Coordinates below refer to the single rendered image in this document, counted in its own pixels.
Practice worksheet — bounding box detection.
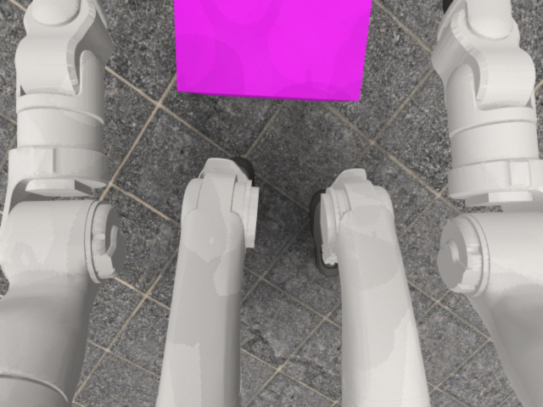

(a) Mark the right robot upper arm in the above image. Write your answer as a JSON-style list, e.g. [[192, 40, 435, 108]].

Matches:
[[437, 211, 543, 407]]

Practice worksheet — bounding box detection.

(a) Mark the robot left shin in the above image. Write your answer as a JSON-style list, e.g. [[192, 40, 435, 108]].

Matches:
[[181, 158, 248, 229]]

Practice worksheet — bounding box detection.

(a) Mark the left robot foot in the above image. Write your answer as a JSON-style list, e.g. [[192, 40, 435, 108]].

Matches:
[[230, 157, 255, 187]]

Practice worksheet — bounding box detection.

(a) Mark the left robot upper arm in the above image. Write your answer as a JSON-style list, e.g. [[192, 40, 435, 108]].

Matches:
[[0, 199, 126, 407]]

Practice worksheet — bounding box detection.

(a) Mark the left robot forearm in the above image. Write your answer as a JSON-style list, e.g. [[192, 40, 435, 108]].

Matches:
[[0, 0, 114, 280]]

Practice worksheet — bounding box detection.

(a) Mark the right robot forearm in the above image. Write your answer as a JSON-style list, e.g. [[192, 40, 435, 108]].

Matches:
[[431, 0, 543, 213]]

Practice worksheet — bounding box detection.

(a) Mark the carton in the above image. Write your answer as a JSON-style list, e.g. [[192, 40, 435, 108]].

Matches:
[[174, 0, 372, 101]]

